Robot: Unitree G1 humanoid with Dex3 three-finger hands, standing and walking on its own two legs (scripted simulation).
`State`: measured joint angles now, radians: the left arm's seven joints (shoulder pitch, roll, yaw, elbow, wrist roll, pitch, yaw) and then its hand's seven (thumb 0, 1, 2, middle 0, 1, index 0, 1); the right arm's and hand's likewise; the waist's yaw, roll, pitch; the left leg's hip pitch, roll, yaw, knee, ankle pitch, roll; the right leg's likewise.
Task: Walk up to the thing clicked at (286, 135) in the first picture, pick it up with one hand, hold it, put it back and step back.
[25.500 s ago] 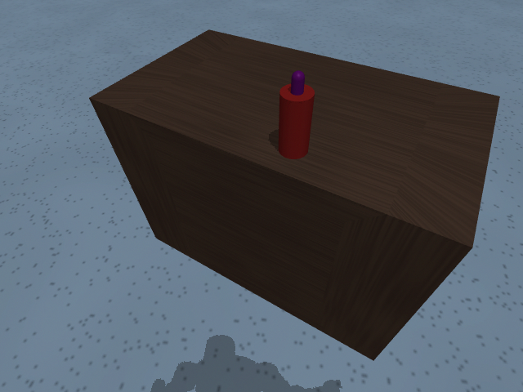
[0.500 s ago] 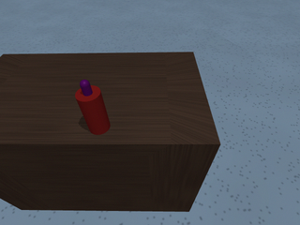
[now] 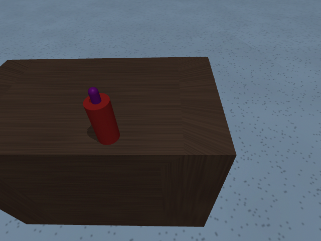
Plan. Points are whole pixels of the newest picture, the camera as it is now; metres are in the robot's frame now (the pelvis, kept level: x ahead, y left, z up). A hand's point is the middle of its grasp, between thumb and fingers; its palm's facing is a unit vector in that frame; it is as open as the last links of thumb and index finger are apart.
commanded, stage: home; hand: left
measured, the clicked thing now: (101, 115) +0.45 +0.21 +0.07
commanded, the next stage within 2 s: stand in 0.82 s
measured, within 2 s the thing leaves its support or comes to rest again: neither
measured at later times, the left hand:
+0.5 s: hand out of the picture +0.08 +0.25 -0.15, palm faces -0.05 -0.94 -0.35, open 17.6 cm
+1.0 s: hand out of the picture +0.10 +0.25 -0.15, palm faces -0.04 -0.93 -0.35, open 17.4 cm
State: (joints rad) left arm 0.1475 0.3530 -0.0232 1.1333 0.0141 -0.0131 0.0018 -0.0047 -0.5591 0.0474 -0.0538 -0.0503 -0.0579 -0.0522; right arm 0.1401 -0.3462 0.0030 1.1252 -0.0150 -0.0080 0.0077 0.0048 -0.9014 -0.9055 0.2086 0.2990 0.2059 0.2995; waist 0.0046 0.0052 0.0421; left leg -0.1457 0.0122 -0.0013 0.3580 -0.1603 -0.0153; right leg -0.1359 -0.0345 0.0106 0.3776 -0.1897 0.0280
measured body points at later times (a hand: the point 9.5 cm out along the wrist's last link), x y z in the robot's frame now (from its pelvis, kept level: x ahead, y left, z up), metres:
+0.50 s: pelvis +0.01 +0.00 +0.00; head +0.02 -0.01 +0.45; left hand +0.09 +0.30 -0.13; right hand +0.08 -0.31 -0.13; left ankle +0.02 +0.13 -0.75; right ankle +0.01 -0.14 -0.75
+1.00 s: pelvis +0.02 -0.01 +0.00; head +0.03 -0.01 +0.45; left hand +0.10 +0.29 -0.13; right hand +0.09 -0.31 -0.13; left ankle +0.02 +0.13 -0.75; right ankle +0.01 -0.14 -0.75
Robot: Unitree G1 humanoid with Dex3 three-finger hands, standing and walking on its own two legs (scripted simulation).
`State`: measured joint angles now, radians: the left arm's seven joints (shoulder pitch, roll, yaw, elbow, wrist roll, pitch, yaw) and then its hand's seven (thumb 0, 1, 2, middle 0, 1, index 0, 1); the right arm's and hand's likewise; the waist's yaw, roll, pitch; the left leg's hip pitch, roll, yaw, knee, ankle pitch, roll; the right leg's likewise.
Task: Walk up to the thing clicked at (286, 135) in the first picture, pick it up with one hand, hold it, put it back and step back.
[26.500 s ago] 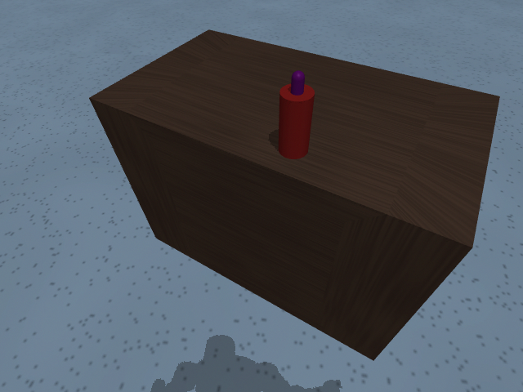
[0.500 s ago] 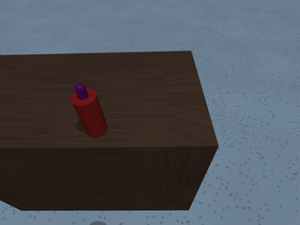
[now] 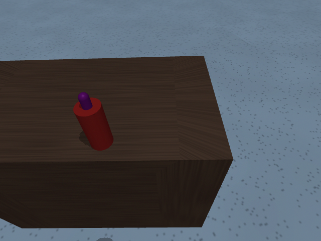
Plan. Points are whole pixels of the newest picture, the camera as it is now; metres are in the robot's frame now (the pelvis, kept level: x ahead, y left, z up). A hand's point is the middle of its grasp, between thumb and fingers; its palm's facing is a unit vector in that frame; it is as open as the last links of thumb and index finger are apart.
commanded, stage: stand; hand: left
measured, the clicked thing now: (93, 120) +0.43 +0.22 +0.07
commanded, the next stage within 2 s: none
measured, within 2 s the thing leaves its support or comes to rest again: neither
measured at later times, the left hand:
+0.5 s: hand out of the picture +0.07 +0.25 -0.16, palm faces -0.04 -0.94 -0.35, open 7.9 cm
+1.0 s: hand out of the picture +0.07 +0.25 -0.16, palm faces -0.03 -0.94 -0.35, open 7.4 cm
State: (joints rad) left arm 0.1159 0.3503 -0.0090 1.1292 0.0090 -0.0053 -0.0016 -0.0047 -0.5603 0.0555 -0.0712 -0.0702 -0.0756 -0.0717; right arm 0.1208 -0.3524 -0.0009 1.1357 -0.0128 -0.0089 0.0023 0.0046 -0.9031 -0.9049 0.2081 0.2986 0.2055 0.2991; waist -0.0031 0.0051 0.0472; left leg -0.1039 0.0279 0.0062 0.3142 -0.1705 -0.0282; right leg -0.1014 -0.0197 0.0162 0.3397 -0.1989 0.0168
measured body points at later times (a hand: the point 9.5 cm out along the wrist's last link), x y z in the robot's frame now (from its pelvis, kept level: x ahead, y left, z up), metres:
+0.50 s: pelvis +0.00 +0.00 +0.00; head +0.01 +0.00 +0.45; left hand +0.07 +0.30 -0.13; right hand +0.07 -0.30 -0.14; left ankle +0.00 +0.14 -0.75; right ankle -0.01 -0.13 -0.75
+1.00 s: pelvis +0.00 +0.00 +0.00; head +0.00 +0.00 +0.45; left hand +0.07 +0.30 -0.13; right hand +0.07 -0.30 -0.13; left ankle +0.00 +0.14 -0.75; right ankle -0.01 -0.13 -0.75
